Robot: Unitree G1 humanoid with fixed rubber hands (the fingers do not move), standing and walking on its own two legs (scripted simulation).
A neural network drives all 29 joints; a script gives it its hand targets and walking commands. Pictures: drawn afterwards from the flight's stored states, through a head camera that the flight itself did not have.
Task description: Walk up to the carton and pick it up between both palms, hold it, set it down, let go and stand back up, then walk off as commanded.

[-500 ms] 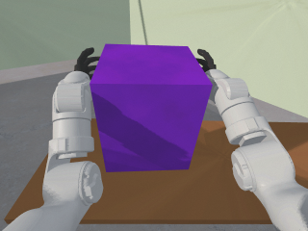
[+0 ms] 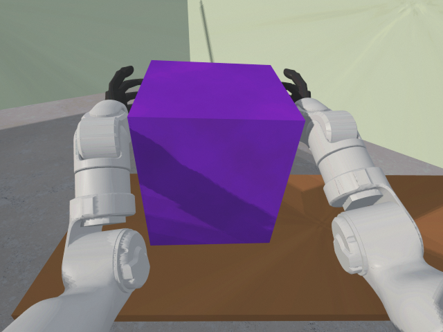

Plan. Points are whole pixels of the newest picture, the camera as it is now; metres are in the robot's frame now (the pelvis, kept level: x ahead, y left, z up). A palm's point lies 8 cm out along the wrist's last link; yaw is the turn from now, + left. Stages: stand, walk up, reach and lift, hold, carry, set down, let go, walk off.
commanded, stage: hold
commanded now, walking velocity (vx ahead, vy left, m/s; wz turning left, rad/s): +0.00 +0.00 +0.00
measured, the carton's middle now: (211, 153) +0.34 +0.01 +0.25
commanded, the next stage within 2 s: none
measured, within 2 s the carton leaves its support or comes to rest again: neither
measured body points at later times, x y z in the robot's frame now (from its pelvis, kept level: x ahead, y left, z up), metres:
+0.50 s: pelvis +0.00 +0.00 +0.00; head -0.11 +0.02 +0.44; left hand +0.37 +0.16 +0.31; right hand +0.38 -0.14 +0.31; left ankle +0.00 +0.14 -0.75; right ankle +0.00 -0.11 -0.75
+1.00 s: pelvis +0.00 +0.00 +0.00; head -0.11 +0.01 +0.44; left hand +0.37 +0.16 +0.31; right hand +0.37 -0.15 +0.31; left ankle +0.00 +0.14 -0.75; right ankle +0.00 -0.11 -0.75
